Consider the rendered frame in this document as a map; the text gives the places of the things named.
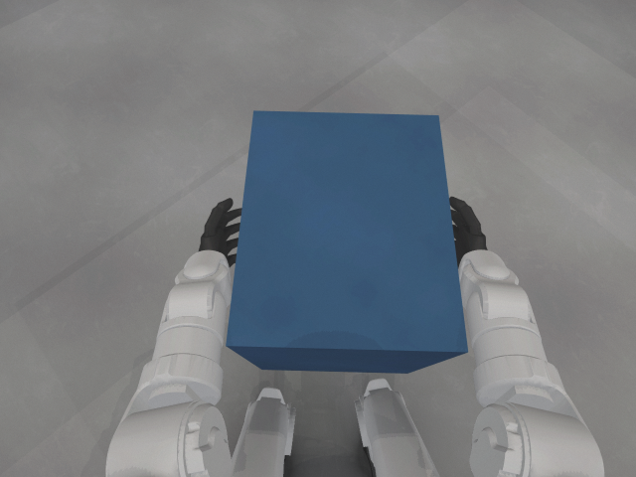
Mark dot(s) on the left robot forearm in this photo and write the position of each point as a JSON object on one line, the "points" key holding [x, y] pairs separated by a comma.
{"points": [[186, 361]]}

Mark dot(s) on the robot right hand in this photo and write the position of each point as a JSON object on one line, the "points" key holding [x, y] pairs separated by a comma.
{"points": [[467, 231]]}

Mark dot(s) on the right robot forearm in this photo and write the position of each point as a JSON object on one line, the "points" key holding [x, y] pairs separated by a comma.
{"points": [[511, 364]]}

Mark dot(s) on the left robot shin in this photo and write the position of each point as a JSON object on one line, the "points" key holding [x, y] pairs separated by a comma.
{"points": [[268, 393]]}

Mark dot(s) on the carton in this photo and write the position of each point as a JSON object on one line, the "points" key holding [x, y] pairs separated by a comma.
{"points": [[346, 258]]}

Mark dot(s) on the left robot thigh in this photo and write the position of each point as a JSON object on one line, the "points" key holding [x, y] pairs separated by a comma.
{"points": [[265, 439]]}

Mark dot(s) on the robot right upper arm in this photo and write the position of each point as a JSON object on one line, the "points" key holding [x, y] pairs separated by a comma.
{"points": [[514, 440]]}

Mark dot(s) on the robot left upper arm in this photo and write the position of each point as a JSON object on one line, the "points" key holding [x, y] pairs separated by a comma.
{"points": [[187, 439]]}

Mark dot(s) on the robot left hand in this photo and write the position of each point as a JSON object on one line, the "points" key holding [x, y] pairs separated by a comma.
{"points": [[216, 233]]}

